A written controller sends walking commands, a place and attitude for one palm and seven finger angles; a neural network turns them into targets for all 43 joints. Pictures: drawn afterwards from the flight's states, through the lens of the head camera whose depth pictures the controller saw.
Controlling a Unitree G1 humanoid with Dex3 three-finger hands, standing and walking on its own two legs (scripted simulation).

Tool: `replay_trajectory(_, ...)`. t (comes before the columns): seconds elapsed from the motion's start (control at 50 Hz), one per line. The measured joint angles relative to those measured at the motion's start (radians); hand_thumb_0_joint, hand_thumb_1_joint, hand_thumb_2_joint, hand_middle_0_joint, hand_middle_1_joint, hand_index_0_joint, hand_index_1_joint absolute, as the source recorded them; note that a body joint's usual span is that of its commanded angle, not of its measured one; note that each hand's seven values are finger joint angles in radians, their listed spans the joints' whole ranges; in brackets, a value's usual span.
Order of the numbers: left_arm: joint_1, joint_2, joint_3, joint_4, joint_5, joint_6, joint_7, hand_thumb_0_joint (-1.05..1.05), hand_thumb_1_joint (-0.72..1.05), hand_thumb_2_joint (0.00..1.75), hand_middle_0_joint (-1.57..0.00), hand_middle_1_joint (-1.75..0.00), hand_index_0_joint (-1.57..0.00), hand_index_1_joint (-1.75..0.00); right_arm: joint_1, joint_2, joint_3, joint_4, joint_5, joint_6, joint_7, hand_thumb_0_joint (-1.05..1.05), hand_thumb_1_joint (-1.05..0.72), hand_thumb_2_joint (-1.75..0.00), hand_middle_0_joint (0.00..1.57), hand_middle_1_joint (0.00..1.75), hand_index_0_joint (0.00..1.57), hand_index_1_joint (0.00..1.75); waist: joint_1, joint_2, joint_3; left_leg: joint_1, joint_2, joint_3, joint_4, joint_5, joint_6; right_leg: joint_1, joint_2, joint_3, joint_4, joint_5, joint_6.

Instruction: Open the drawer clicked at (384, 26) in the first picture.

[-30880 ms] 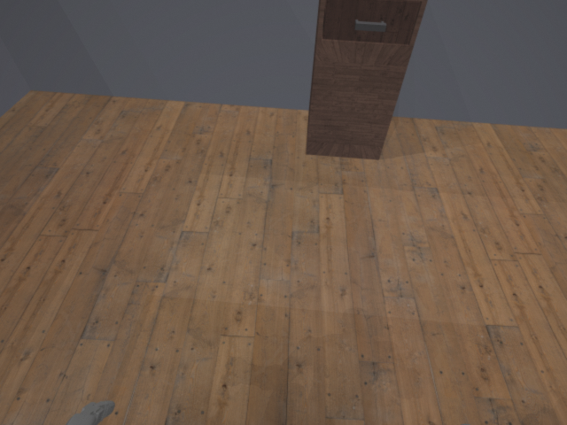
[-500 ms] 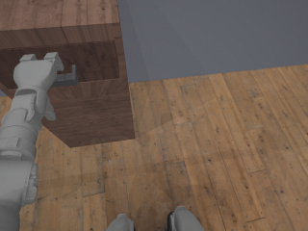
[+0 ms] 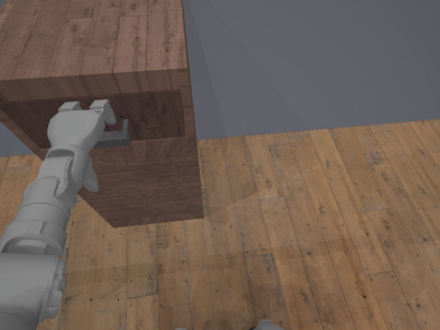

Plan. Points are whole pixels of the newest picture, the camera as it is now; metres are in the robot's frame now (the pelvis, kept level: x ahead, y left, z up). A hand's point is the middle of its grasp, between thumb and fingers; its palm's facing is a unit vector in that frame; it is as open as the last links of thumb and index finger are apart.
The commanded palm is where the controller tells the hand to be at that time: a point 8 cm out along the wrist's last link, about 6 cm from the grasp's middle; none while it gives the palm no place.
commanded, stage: re-aim the fingers above the handle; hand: left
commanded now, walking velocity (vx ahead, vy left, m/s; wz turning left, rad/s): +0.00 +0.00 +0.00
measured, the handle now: (101, 132) +0.53 +0.27 -0.03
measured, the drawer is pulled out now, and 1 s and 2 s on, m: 0.00 0.00 0.00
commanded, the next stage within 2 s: lower the fingers behind the handle in 1.98 s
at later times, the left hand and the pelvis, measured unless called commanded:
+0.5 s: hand (97, 136) +0.46 +0.24 +0.04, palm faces +0.00 -0.02 -1.00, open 13.8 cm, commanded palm +0.43 +0.26 +0.09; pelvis -0.02 -0.01 +0.00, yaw -1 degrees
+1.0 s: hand (87, 128) +0.48 +0.26 +0.04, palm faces +0.05 +0.04 -1.00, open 13.7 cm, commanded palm +0.45 +0.27 +0.09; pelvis -0.02 +0.00 -0.01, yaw -1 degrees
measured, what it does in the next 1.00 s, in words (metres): stands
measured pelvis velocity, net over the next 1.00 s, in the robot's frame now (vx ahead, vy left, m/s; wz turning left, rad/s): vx -0.02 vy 0.00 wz -0.01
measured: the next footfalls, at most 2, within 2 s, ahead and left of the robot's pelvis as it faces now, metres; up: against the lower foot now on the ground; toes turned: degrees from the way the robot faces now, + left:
none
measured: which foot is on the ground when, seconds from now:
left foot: down 0.00-1.00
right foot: down 0.00-1.00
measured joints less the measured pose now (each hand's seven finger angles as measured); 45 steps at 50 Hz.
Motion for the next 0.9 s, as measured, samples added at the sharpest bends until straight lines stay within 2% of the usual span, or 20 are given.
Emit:
replay_trajectory(0.06, 0.006, 0.002, 0.017, -0.015, 0.011, -0.011, 0.047, 0.0, -0.49, 0.31, -0.32, -1.2, -0.32, -1.2, -0.009, -0.005, -0.006, 0.01, -0.007, -0.003, 0.006, 0.0, -0.9, -0.9, 0.2, 0.3, 0.2, 0.3, 0.005, 0.0, -0.001, -0.016, 0.0, -0.004, 0.015, -0.004, -0.003, -0.016, 0.0, -0.004, 0.017, -0.006, -0.003)
replay_trajectory(0.14, -0.019, 0.014, 0.016, 0.024, 0.018, 0.044, 0.086, 0.0, -0.49, 0.31, -0.32, -1.2, -0.32, -1.2, -0.019, -0.012, -0.008, 0.025, -0.005, -0.003, 0.015, 0.0, -0.9, -0.9, 0.2, 0.3, 0.2, 0.3, 0.009, 0.003, 0.0, -0.031, -0.001, -0.009, 0.026, -0.003, -0.006, -0.03, -0.001, -0.008, 0.029, -0.007, -0.005)
replay_trajectory(0.24, -0.051, 0.011, -0.038, 0.069, -0.003, 0.112, 0.052, 0.0, -0.49, 0.31, -0.32, -1.2, -0.32, -1.2, -0.008, -0.012, -0.014, 0.034, 0.006, -0.006, 0.011, 0.0, -0.9, -0.9, 0.2, 0.3, 0.2, 0.3, 0.01, 0.012, 0.004, -0.016, -0.002, -0.017, 0.011, 0.01, -0.008, -0.01, -0.002, -0.016, 0.012, 0.004, -0.008)
replay_trajectory(0.32, -0.073, -0.014, -0.078, 0.079, -0.017, 0.091, 0.009, 0.0, -0.49, 0.31, -0.32, -1.2, -0.32, -1.2, 0.002, -0.008, -0.008, 0.038, 0.008, -0.009, -0.003, 0.0, -0.9, -0.9, 0.2, 0.3, 0.2, 0.3, 0.0, 0.007, 0.011, 0.005, -0.003, -0.02, -0.003, 0.019, -0.009, 0.012, -0.003, -0.02, -0.002, 0.011, -0.009)
replay_trajectory(0.38, -0.084, -0.024, -0.057, 0.079, -0.005, 0.044, 0.005, 0.0, -0.49, 0.31, -0.32, -1.2, -0.32, -1.2, 0.003, -0.006, 0.002, 0.035, 0.005, -0.012, -0.011, 0.0, -0.9, -0.9, 0.2, 0.3, 0.2, 0.3, -0.017, -0.003, 0.011, 0.006, -0.002, -0.014, -0.005, 0.022, -0.01, 0.008, -0.002, -0.013, 0.002, 0.014, -0.011)
replay_trajectory(0.46, -0.09, -0.003, 0.009, 0.083, 0.019, 0.017, 0.043, 0.0, -0.49, 0.31, -0.32, -1.2, -0.32, -1.2, -0.002, -0.012, 0.015, 0.029, -0.003, -0.007, -0.007, 0.0, -0.9, -0.9, 0.2, 0.3, 0.2, 0.3, -0.037, -0.009, 0.009, -0.013, 0.004, 0.005, 0.007, 0.02, -0.011, -0.025, 0.004, 0.006, 0.024, 0.015, -0.012)
replay_trajectory(0.56, -0.076, 0.053, 0.055, 0.114, 0.022, 0.069, 0.078, 0.0, -0.49, 0.31, -0.32, -1.2, -0.32, -1.2, 0.005, -0.022, 0.015, 0.029, -0.001, 0.002, 0.003, 0.0, -0.9, -0.9, 0.2, 0.3, 0.2, 0.3, -0.031, 0.001, 0.01, -0.032, 0.008, 0.026, 0.012, 0.02, -0.009, -0.054, 0.01, 0.027, 0.035, 0.02, -0.01)
replay_trajectory(0.64, -0.066, 0.085, 0.029, 0.163, 0.001, 0.101, 0.032, 0.0, -0.48, 0.31, -0.31, -1.2, -0.32, -1.2, 0.022, -0.024, 0.01, 0.035, 0.016, -0.003, -0.003, 0.0, -0.9, -0.9, 0.2, 0.3, 0.2, 0.3, -0.015, 0.008, 0.019, -0.026, 0.006, 0.023, -0.001, 0.029, -0.007, -0.045, 0.007, 0.024, 0.019, 0.028, -0.007)
replay_trajectory(0.7, -0.064, 0.083, -0.021, 0.15, -0.016, 0.072, -0.017, 0.0, -0.49, 0.31, -0.32, -1.2, -0.32, -1.2, 0.039, -0.017, 0.0, 0.041, 0.019, -0.019, -0.019, 0.0, -0.9, -0.9, 0.2, 0.3, 0.2, 0.3, -0.004, 0.005, 0.025, -0.022, 0.001, 0.006, -0.005, 0.035, -0.006, -0.029, 0.002, 0.007, 0.006, 0.031, -0.007)
replay_trajectory(0.76, -0.07, 0.057, -0.067, 0.091, -0.023, 0.003, -0.04, 0.0, -0.49, 0.31, -0.32, -1.2, -0.32, -1.2, 0.047, -0.012, -0.01, 0.052, 0.012, -0.036, -0.034, 0.0, -0.9, -0.9, 0.2, 0.3, 0.2, 0.3, 0.0, -0.006, 0.027, -0.029, -0.005, -0.013, 0.006, 0.033, -0.007, -0.023, -0.005, -0.012, 0.008, 0.026, -0.007)
replay_trajectory(0.84, -0.09, 0.016, -0.049, 0.042, 0.002, -0.075, 0.012, 0.0, -0.49, 0.31, -0.32, -1.2, -0.32, -1.2, 0.029, -0.015, -0.009, 0.057, 0.0, -0.046, -0.033, 0.0, -0.9, -0.9, 0.2, 0.3, 0.2, 0.3, -0.02, -0.02, 0.008, -0.06, -0.007, -0.022, 0.043, 0.016, -0.006, -0.048, -0.007, -0.02, 0.035, 0.012, -0.006)
replay_trajectory(0.9, -0.129, 0.011, -0.014, 0.073, 0.026, -0.045, 0.088, 0.0, -0.49, 0.31, -0.32, -1.2, -0.32, -1.2, 0.002, -0.024, 0.002, 0.05, -0.01, -0.04, -0.014, 0.0, -0.9, -0.9, 0.2, 0.3, 0.2, 0.3, -0.045, -0.018, -0.005, -0.092, -0.006, -0.015, 0.072, 0.003, -0.004, -0.083, -0.007, -0.013, 0.064, 0.002, -0.004)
